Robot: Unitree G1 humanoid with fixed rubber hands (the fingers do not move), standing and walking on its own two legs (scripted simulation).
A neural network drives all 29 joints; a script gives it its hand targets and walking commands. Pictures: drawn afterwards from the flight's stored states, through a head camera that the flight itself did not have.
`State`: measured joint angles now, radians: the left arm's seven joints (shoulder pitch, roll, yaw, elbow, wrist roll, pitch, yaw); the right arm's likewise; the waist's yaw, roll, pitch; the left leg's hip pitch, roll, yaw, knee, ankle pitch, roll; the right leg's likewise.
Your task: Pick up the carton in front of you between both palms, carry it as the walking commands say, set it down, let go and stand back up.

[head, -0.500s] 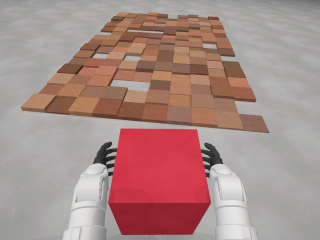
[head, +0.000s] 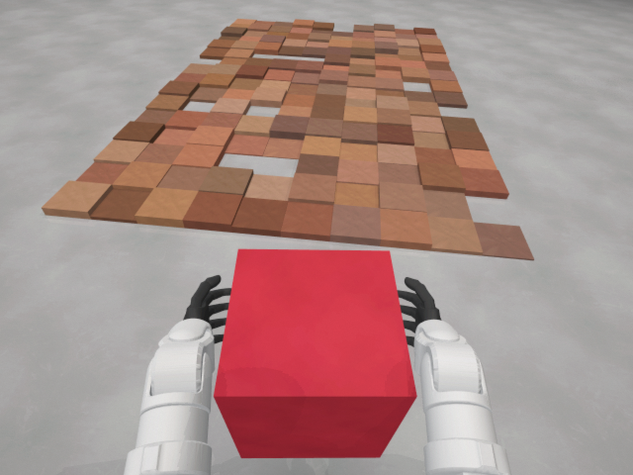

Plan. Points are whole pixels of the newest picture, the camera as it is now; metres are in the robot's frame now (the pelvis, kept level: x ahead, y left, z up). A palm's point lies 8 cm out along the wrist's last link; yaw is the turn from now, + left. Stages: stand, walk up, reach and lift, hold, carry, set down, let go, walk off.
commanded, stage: hold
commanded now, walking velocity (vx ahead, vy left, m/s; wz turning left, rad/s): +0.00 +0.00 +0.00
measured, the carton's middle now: (312, 358) +0.29 +0.00 -0.02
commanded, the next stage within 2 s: carry in 0.10 s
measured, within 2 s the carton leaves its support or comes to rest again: neither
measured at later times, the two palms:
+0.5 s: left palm (194, 262) +0.38 +0.17 +0.08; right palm (404, 267) +0.38 -0.13 +0.08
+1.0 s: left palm (196, 167) +0.65 +0.23 +0.06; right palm (348, 169) +0.65 -0.07 +0.07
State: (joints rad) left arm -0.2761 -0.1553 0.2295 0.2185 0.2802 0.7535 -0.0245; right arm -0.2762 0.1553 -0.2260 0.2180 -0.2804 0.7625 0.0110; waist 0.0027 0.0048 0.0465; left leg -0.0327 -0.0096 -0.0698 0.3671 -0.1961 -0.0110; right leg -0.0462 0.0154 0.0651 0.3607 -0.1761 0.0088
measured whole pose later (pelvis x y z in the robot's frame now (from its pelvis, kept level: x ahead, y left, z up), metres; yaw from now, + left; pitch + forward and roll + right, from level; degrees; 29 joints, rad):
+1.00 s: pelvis +0.38 +0.08 -0.01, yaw -1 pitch +5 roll +0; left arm -0.19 -0.14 0.15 -0.32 0.10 1.24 0.09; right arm -0.19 0.14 -0.12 -0.30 -0.11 1.22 -0.09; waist 0.00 -0.02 -0.07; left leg -0.37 0.05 0.27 0.49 -0.21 0.08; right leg -0.43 -0.09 -0.07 1.14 -0.37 0.00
